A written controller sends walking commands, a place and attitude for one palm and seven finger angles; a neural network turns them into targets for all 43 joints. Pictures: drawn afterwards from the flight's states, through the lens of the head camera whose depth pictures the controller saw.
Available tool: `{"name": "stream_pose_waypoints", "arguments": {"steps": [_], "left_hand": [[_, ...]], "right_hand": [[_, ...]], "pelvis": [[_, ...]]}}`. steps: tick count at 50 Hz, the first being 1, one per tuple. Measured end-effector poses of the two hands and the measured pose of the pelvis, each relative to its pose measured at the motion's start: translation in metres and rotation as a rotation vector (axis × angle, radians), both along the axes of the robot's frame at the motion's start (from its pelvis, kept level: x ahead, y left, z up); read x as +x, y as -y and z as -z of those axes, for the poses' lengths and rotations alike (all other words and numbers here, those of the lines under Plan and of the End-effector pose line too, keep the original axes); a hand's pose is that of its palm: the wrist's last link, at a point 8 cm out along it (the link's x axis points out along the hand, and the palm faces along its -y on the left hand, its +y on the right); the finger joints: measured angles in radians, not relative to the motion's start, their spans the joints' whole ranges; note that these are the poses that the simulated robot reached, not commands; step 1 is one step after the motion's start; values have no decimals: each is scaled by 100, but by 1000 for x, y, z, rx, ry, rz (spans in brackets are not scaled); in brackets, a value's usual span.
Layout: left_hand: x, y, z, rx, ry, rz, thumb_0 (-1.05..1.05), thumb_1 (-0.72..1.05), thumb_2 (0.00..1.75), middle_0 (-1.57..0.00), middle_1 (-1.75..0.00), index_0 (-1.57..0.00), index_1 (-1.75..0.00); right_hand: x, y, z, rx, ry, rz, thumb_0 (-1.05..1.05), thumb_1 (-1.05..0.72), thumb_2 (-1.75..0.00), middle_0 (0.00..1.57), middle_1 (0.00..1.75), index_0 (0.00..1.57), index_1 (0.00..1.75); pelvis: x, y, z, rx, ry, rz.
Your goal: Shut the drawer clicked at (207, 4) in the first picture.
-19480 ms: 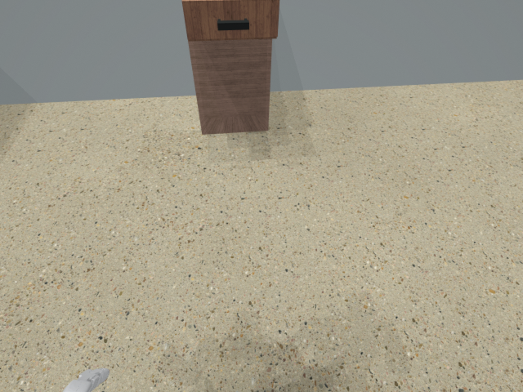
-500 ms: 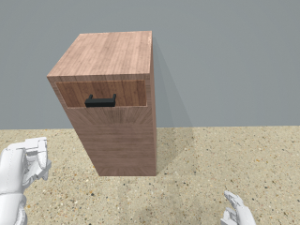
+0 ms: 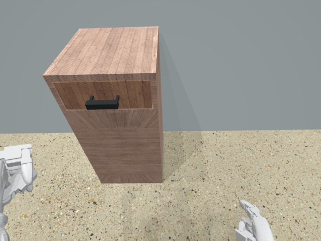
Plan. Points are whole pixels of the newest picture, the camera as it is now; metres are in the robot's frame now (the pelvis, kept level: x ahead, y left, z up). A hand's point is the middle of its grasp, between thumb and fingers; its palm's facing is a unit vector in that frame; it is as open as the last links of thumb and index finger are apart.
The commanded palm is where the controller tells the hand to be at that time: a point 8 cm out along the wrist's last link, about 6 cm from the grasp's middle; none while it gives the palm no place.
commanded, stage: step back with the hand held close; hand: left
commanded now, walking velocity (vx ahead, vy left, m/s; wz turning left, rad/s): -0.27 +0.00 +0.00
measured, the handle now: (103, 101) +0.60 +0.28 -0.01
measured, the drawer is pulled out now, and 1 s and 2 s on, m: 0.00 0.00 0.00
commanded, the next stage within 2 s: stop stepping back and stand still in 1.26 s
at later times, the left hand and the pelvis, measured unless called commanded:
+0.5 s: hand (0, 212) +0.13 +0.28 +0.15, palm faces +0.36 -0.80 -0.48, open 3.3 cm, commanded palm +0.07 +0.31 +0.17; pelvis -0.06 +0.04 -0.01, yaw -1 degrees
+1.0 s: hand out of the picture +0.09 +0.26 +0.15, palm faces +0.26 -0.83 -0.50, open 3.3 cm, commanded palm +0.01 +0.31 +0.17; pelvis -0.13 +0.03 -0.01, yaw -2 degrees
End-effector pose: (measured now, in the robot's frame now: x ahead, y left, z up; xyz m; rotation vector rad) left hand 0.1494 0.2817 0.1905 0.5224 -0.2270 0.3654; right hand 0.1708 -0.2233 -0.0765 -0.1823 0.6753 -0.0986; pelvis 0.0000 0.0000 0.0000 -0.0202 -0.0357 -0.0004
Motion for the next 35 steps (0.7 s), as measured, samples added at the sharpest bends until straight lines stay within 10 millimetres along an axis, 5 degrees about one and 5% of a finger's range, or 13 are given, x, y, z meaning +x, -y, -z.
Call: {"name": "stream_pose_waypoints", "arguments": {"steps": [8,18,25,35], "left_hand": [[0,-7,26,-17,-144,55,2,89,90,-140,-159,-141,-160],[-33,-29,9,58,-56,59,2,89,90,-140,-159,-141,-160],[-60,-35,18,34,-29,22,2,89,90,-140,-159,-141,-160],[-79,-36,21,-9,64,70,2,89,90,-140,-159,-141,-160]], "right_hand": [[-27,7,5,-39,-88,85,2,-91,-90,20,30,20,30],[-47,-16,0,-60,-74,71,2,-91,-90,20,30,20,29],[-57,-32,0,-37,-8,29,2,-91,-90,20,30,20,30],[-99,-30,3,-117,-66,27,2,-91,-90,20,30,20,30]], "pelvis": [[-11,-18,0,6,-43,15],[-37,-32,5,10,-43,12],[-61,-36,12,0,-33,9],[-84,-43,17,-31,-40,-4]]}}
